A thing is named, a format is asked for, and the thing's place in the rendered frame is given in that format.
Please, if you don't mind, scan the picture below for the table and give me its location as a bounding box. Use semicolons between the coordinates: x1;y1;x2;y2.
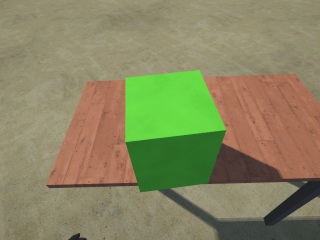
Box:
46;73;320;226

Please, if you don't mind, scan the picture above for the carton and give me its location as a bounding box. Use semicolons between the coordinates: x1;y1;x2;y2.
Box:
125;70;226;193

